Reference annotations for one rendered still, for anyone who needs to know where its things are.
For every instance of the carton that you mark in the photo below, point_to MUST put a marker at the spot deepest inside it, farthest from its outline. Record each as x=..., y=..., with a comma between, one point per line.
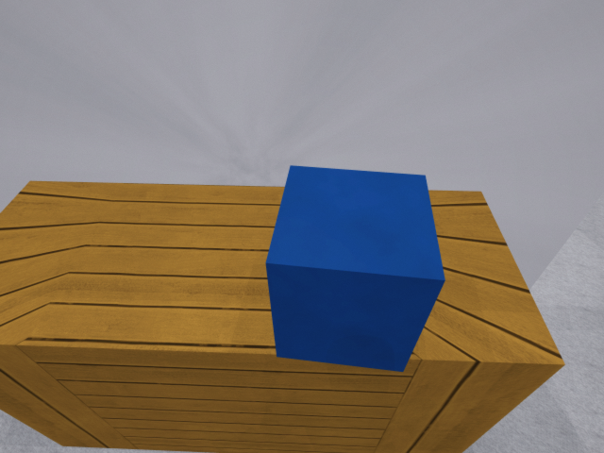
x=354, y=267

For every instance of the pedestal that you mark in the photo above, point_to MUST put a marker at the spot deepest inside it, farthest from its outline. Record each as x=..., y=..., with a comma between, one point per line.
x=138, y=316

